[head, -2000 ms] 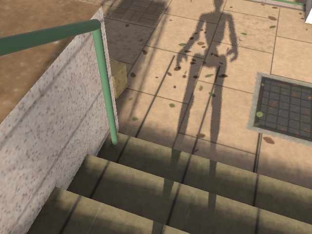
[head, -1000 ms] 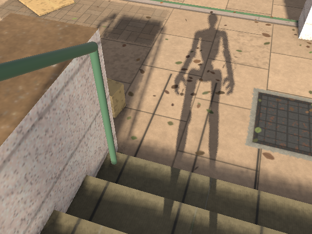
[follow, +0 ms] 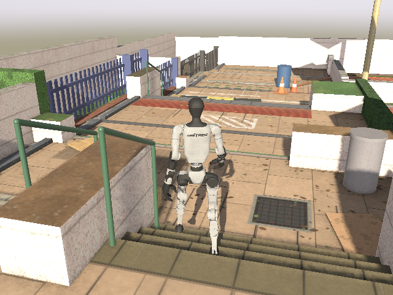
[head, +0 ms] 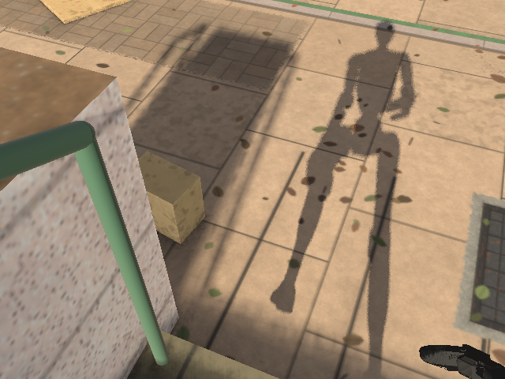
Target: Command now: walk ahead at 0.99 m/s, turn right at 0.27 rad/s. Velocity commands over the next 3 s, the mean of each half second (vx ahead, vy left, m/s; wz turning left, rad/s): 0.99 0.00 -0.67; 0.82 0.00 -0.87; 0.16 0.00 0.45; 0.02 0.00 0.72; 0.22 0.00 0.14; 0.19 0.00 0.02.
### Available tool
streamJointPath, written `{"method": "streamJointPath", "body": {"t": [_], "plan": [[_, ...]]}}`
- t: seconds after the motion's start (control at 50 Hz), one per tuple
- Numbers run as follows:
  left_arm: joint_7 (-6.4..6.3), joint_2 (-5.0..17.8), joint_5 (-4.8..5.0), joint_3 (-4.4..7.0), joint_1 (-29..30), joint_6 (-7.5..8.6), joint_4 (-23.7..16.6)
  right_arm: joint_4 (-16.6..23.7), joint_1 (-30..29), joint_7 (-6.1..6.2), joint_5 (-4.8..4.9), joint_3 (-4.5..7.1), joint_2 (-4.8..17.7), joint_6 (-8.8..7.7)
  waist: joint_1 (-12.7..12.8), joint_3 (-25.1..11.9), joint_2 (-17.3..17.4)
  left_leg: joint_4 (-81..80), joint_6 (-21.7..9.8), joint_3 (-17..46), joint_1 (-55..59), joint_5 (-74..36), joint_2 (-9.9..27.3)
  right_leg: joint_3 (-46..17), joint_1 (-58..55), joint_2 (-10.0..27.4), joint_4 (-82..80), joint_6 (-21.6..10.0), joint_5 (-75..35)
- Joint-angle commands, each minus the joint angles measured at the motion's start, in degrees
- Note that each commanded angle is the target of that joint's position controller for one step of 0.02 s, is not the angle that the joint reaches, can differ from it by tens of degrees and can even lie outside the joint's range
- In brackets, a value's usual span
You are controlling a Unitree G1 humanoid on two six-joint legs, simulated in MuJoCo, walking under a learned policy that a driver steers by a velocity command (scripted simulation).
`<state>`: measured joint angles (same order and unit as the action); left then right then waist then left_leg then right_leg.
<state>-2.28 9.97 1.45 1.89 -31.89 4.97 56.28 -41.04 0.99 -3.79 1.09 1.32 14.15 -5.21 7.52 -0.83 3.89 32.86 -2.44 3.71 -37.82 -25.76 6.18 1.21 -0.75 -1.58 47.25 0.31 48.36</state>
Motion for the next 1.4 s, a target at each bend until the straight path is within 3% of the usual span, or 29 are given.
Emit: {"method": "streamJointPath", "body": {"t": [0.02,0.06,0.08,0.1,0.14,0.2,0.24,0.34,0.42,0.44,0.46,0.48,0.52,0.54,0.56,0.6,0.66,0.72,0.8,0.82,0.84,0.9,0.96,1.04,1.12,1.14,1.18,1.24,1.4], "plan": [[0.52,9.48,-1.53,2.25,6.64,-1.64,-3.16,-3.05,16.8,-0.67,-0.13,5.32,12.13,-0.64,-12.91,-0.39,-9.81,5.33,-1.17,-5.08,29.07,6.2,-3.24,-8.85,10.87,8.92,10.55,-7.83,-60.75],[1.5,8.02,0.48,2.64,11.3,0.46,-1.27,-11.52,40.89,-0.22,-2.22,6.47,13.23,-1.07,-27.06,-4.23,1.06,-4.48,-5.95,0.64,53.79,7.7,3.19,-9.37,27.9,-1.41,60.18,-2.15,-34.61],[1.83,1.4,1.51,1.53,-4.29,1.22,-0.56,-10.89,36.8,-0.17,-3.95,3.79,9.34,-1.64,-15.13,-8.82,17.67,15.21,-7.15,6.33,66.09,-6.21,9.93,-18.11,48.93,-1.63,68.92,-3.87,-3.45],[1.42,4.37,2.24,1.91,-6.59,1.72,-0.8,-9.45,34.27,0.14,-2.57,3.25,6.82,-0.47,-14.1,-9.83,19.5,12.49,-6.64,10.73,59.81,-8.49,11.81,-20.48,50.1,0.33,64.98,-3.92,-5.96],[-0.62,4.38,3.48,2.59,6.04,0.21,-7.76,-12.58,28.82,0.11,-0.21,3.7,4.84,-0.34,-10.88,-1.38,1.25,-10.34,-10.88,28.72,43.44,46.32,18.37,-11.8,58.6,3.44,56.56,-4.19,-23.25],[-0.36,4.44,1.95,3.64,9.05,-3.25,-8.83,-11.31,13.51,1.76,-1.25,0.73,-1.19,-3.68,-4.72,9.02,1.06,-5.37,-6.34,12.28,12.6,33.5,15.98,-15.33,47.52,9.04,32.97,-4.53,-40.43],[0.27,4.9,1.02,3.59,10.81,-2.88,-11.13,-11.34,9.14,3.87,-4.42,2.41,5.05,-3.25,-3.32,7.07,4.02,-4.76,-5.23,5.53,10.18,31.5,13.52,-11.97,43.4,10.07,22.58,-3.18,-49.11],[6.16,3.14,-0.35,2.67,25.21,-2.76,-15.49,-13.38,17.11,7.96,-1.17,2.06,4.24,-3.7,-8.04,5.98,-2.48,1.54,-0.42,-13.69,6.93,46.39,6.67,-1.1,25.66,4.68,-4.61,-4.39,-80.55],[3.58,13.79,-1.36,7.41,-8.82,-5.56,-4.9,-9.6,5.32,4.19,1.05,3.79,10.21,-3.23,9.07,-4.19,-0.54,40.65,2.2,-16.53,8.02,-5.75,7.01,13.2,-9.47,-4.1,7.67,-8.62,-60.54],[3.15,14.66,-2.32,8.21,-22.4,-6.58,-1.4,-7.68,-2.2,3.5,2.37,4.28,10.39,-3.94,19.16,-3.07,-11.04,71.68,5.2,-16.41,-1.52,4.05,2.69,8.48,-21.8,0.36,-4.65,-14.84,-65.88],[4.09,9.88,-1.66,5.8,-22.19,-5.75,1.95,-6.85,-5.94,3.93,2.75,3.15,2.76,-4.35,19.32,10.18,-21.59,101.66,6.0,-14.61,-13.59,64.34,-6.77,-1.59,-12.52,5.41,-20.25,-19.35,-65.32],[4.58,10.28,-1.65,2.9,-10.33,-2.03,-1.54,1.3,5.29,4.7,0.28,1.68,-2.51,-6.19,-0.29,9.48,-36.02,90.4,1.5,-2.68,-25.32,67.17,-7.45,-15.0,-12.51,2.45,-9.79,-17.51,-91.12],[4.99,4.69,0.41,1.66,-1.79,-0.49,-5.18,1.19,10.74,3.88,-2.16,2.38,-0.84,-6.41,-6.94,0.15,-6.76,75.93,-1.71,1.85,-26.83,58.7,-3.83,-24.24,-10.82,5.49,-7.93,-18.49,-74.01],[4.95,8.63,1.08,2.86,2.68,0.29,-7.8,2.57,10.85,3.91,-1.65,2.4,-1.44,-6.73,-10.1,-2.22,2.78,66.18,-1.75,3.97,-26.66,51.42,-3.46,-37.37,-3.75,7.6,-11.96,-21.6,-59.58],[3.66,13.29,0.0,3.52,15.66,1.32,-12.14,4.91,6.21,4.31,0.69,2.66,1.38,-5.69,-15.11,4.98,0.28,44.79,2.37,6.21,-19.68,48.82,-1.33,-50.68,20.24,16.2,-20.54,-25.42,-52.52],[0.33,13.4,-3.31,3.65,18.69,1.93,-14.1,3.59,1.35,5.59,-0.1,3.79,5.1,-3.68,-12.82,5.61,7.63,33.63,7.9,5.86,-3.59,35.73,-1.73,-47.71,34.68,12.05,-18.78,-24.86,-51.63],[-2.4,8.97,1.75,3.26,12.47,1.86,-10.43,5.02,-3.21,3.16,-1.9,3.07,2.02,-4.11,-7.9,4.71,2.38,0.82,4.08,2.13,16.79,-0.39,-5.45,-26.84,40.58,-3.46,-9.04,-15.61,-33.98],[-1.67,5.83,2.2,2.65,8.02,0.43,-7.01,9.19,-4.74,2.83,1.57,3.19,-0.41,-2.18,-6.19,3.52,-6.07,-7.55,4.73,4.25,24.71,5.12,-6.01,-30.22,31.7,-4.63,-3.69,-12.95,-27.99],[0.85,4.32,0.77,3.1,11.61,-0.53,-7.77,-0.76,26.01,3.03,-0.64,7.12,7.98,-3.66,-18.71,-9.76,-8.0,-7.35,1.55,8.82,56.61,1.83,3.38,-21.82,30.32,-8.49,39.74,-5.86,-27.68],[1.59,-2.1,1.16,1.38,4.2,0.35,-8.61,-3.25,31.37,2.17,-4.09,6.08,9.19,-3.77,-15.81,-15.3,9.17,11.84,-1.25,12.93,75.69,-28.15,10.29,-21.22,51.9,-12.27,63.76,-4.35,0.58],[1.38,1.44,4.24,0.99,-2.83,0.84,-12.59,-2.32,30.27,1.36,-5.38,6.98,13.91,-3.83,-12.18,-23.56,27.89,9.87,-9.86,27.32,82.36,-42.17,19.67,-18.24,63.28,-10.3,77.83,-0.56,0.76],[-0.23,6.44,1.42,1.85,17.97,-3.53,-19.95,-1.68,19.41,3.03,-3.71,3.04,0.78,-0.83,-11.66,-8.32,-5.87,-7.94,-12.47,22.89,49.18,4.02,18.42,-7.04,63.41,2.4,67.26,0.34,-18.35],[1.43,2.59,1.2,0.92,23.06,-4.04,-24.1,-6.32,15.25,4.84,-1.55,1.21,-0.06,-2.07,-4.85,5.23,-2.99,-14.78,-6.84,11.25,17.48,6.36,8.42,-12.36,47.95,5.24,31.81,-1.93,-27.0],[2.91,1.23,-1.49,0.63,24.66,-0.82,-22.88,-7.18,13.76,5.34,0.46,3.05,8.72,-1.26,-5.24,-1.38,3.31,-16.34,-7.47,2.94,14.0,-8.91,2.49,-3.22,20.11,-0.75,-4.35,1.1,-49.28],[3.72,6.27,-2.53,1.87,27.33,-0.78,-22.68,-10.04,21.58,5.02,2.03,2.45,7.56,0.13,-5.31,-2.46,-0.6,-8.98,-4.36,6.98,27.58,-3.52,2.17,-3.39,14.58,-2.18,-22.64,-3.37,-58.67],[3.18,8.76,-3.45,2.68,23.55,-0.75,-21.95,-9.78,23.05,4.64,1.48,2.32,7.02,0.14,-4.22,-5.33,-1.01,-2.29,-2.09,5.5,23.84,-0.13,-1.04,-4.73,5.17,0.09,-21.89,-5.35,-70.71],[1.58,12.87,-4.44,3.13,16.05,-2.06,-22.72,-7.79,31.38,3.7,0.13,-0.05,1.84,0.4,-3.32,-26.61,-17.72,32.46,3.89,3.64,3.86,67.08,-8.85,-27.17,-20.85,30.87,-12.82,-21.78,-115.87],[1.59,8.23,-1.1,1.99,24.06,-3.34,-22.16,-5.64,25.87,5.11,0.84,2.32,6.88,4.41,-6.76,-16.61,-6.76,38.9,7.04,1.91,-2.99,62.89,-2.71,-17.87,-4.32,22.89,-20.13,-16.96,-82.39],[0.67,9.81,-1.96,3.45,35.07,-4.42,-19.95,1.9,19.96,6.15,-0.07,3.58,2.9,8.73,-11.2,-4.78,-12.78,22.45,6.57,-3.44,11.22,43.64,-0.67,-0.78,19.63,18.74,-31.99,-12.4,-46.76]]}}
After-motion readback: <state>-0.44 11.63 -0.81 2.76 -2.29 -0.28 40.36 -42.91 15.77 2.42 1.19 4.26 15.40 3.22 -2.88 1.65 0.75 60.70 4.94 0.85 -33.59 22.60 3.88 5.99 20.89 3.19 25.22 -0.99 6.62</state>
